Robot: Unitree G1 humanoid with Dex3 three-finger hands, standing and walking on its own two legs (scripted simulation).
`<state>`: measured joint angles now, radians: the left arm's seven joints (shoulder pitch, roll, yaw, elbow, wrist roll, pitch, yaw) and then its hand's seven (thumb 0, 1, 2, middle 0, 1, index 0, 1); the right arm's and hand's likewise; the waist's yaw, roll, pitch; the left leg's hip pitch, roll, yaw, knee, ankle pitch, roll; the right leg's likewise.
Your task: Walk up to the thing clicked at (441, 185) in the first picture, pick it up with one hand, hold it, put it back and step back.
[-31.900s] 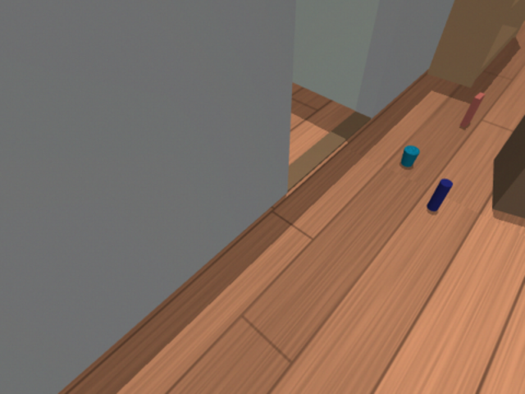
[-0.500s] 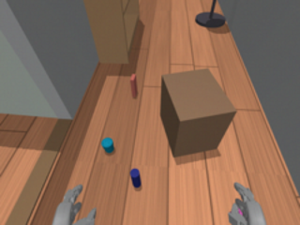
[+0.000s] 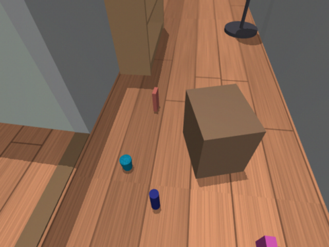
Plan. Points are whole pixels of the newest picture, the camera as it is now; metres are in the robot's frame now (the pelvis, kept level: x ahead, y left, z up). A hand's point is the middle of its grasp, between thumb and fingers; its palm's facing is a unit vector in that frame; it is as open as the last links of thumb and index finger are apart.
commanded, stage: stand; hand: left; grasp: from the side
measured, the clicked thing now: (154, 199) +0.48 +0.10 -0.67
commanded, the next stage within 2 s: step back in 1.62 s
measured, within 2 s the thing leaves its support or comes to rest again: neither
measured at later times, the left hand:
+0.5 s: hand out of the picture +0.05 +0.24 -0.13, palm faces +0.02 -0.94 -0.35, open 7.3 cm
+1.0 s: hand out of the picture +0.07 +0.23 -0.13, palm faces +0.02 -0.94 -0.34, open 7.3 cm
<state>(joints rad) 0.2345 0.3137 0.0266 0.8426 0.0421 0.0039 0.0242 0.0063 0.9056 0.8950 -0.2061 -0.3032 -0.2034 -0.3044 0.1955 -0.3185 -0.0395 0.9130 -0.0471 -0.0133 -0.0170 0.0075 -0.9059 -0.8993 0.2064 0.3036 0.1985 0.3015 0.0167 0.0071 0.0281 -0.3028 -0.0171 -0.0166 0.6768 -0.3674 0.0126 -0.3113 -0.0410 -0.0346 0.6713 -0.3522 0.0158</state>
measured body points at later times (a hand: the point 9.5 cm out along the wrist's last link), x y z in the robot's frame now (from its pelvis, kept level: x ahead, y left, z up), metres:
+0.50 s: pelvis -0.01 +0.00 +0.02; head -0.01 -0.01 +0.47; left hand +0.05 +0.29 -0.11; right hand +0.07 -0.29 -0.12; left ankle +0.00 +0.11 -0.72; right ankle +0.00 -0.13 -0.72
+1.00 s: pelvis +0.00 -0.01 +0.03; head +0.00 -0.02 +0.48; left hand +0.06 +0.28 -0.11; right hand +0.07 -0.30 -0.12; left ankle +0.00 +0.11 -0.72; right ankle +0.00 -0.13 -0.72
